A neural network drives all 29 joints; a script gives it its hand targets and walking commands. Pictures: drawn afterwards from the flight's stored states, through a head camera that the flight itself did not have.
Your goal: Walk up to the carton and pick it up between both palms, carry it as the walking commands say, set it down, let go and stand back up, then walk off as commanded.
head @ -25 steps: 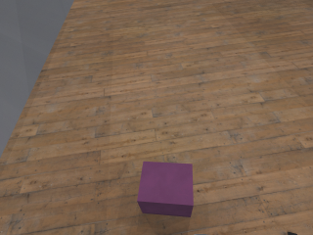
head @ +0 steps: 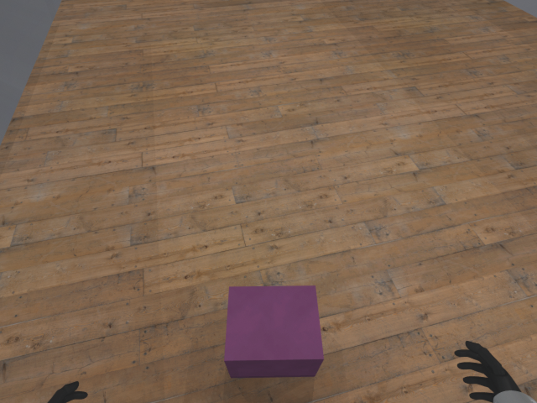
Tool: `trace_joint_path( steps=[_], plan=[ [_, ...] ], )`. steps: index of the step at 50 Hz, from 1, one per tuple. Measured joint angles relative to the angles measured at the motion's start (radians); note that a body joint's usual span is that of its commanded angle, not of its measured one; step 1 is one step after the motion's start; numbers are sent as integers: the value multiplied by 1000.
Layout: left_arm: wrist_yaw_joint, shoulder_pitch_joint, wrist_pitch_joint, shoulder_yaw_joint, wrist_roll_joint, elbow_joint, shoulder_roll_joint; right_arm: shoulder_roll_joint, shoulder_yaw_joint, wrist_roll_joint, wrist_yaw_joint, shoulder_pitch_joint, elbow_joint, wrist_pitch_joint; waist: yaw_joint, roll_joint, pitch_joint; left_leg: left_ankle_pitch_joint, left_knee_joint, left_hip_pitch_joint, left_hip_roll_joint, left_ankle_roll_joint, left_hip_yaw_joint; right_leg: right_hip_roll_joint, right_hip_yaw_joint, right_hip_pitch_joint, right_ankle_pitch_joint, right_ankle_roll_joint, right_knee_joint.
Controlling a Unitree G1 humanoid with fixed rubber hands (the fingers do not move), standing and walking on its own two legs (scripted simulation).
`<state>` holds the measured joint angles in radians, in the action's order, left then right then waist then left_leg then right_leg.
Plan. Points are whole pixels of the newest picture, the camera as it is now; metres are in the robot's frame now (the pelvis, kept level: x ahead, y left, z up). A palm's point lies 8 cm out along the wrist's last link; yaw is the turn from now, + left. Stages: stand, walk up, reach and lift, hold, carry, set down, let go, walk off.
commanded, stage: walk up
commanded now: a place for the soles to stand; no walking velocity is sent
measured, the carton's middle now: (272, 332) +0.42 +0.00 -0.64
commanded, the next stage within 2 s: reach and lift in 1.04 s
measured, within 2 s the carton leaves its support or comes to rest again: neither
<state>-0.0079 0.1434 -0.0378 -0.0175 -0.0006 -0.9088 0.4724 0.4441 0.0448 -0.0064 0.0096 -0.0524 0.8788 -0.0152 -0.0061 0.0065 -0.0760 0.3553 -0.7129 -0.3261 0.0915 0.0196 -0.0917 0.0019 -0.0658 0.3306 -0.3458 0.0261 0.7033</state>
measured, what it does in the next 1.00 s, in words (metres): stands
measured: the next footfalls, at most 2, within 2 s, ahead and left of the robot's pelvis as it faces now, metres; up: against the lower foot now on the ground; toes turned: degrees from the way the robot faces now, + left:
none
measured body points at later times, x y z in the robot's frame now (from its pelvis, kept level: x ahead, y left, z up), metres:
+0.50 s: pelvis -0.02 -0.01 +0.01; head +0.02 -0.02 +0.46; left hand +0.11 +0.32 -0.09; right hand +0.11 -0.37 -0.08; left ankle +0.01 +0.13 -0.72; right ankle +0.02 -0.14 -0.72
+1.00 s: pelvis -0.01 -0.01 +0.02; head +0.02 -0.01 +0.46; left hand +0.15 +0.30 -0.09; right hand +0.09 -0.36 -0.08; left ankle +0.02 +0.13 -0.72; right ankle +0.02 -0.14 -0.72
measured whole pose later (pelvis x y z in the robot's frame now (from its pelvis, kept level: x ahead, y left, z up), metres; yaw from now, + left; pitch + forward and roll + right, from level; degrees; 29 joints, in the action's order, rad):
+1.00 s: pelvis -0.01 -0.01 +0.02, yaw -5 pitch -1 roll +1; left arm 0.03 0.07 0.01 -0.04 -0.02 -0.96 0.44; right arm 0.44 0.04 0.00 0.00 -0.06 0.96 -0.01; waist 0.01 0.02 -0.08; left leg 0.25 -0.53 -0.25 0.08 0.03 -0.10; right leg 0.04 -0.14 0.30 -0.23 0.01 0.55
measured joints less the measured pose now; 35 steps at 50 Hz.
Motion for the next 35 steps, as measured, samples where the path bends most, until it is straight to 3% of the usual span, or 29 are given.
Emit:
trace_joint_path(
  steps=[17, 21, 26, 29, 35],
  plan=[
    [16, -39, 39, -11, -12, -37, 3, 8, 8, -2, -1, 23, 68, 12, 0, 4, -19, -50, 78, 32, 13, 7, -47, 17, -43, 5, 49, -8, -45],
    [23, -30, 47, -21, -18, -35, 0, 19, 15, 0, -3, 21, 64, 21, 6, 0, -30, -49, 70, 28, 27, 5, -42, 32, -39, 7, 54, -18, -43],
    [20, -24, 48, -17, -18, -31, -17, 18, 14, -3, -4, 22, 63, 18, 5, 9, -30, -53, 107, 33, -22, -17, 5, 31, -59, 8, 79, -20, -71],
    [23, -40, 47, -14, -15, -34, -28, 10, 7, 5, -4, 1, 72, 6, 8, 9, -19, -99, 145, 44, -22, 4, 6, 31, -61, 1, 94, -15, -98],
    [33, -59, 43, -18, -15, -45, -37, -2, -1, 8, -1, -20, 91, 0, 15, 10, -8, -107, 178, 59, -16, 9, 4, 37, -62, -19, 118, -17, -145]
  ],
)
